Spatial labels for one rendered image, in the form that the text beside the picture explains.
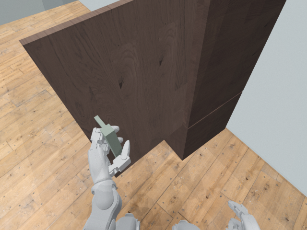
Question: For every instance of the right robot hand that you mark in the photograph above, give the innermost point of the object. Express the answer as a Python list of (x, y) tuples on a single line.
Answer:
[(248, 222)]

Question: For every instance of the left robot thigh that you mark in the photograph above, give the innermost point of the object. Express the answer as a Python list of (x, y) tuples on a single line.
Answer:
[(128, 223)]

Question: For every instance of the left robot shin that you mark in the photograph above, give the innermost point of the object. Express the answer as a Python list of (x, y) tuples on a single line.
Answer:
[(129, 215)]

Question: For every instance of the left robot hand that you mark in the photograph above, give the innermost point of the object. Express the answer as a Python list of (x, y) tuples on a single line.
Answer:
[(98, 160)]

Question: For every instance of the robot left forearm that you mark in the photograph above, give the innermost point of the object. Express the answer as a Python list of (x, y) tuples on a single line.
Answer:
[(106, 204)]

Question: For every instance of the cupboard door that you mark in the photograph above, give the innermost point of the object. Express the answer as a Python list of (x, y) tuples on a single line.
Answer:
[(127, 62)]

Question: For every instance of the handle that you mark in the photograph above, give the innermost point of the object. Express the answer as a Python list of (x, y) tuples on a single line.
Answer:
[(110, 137)]

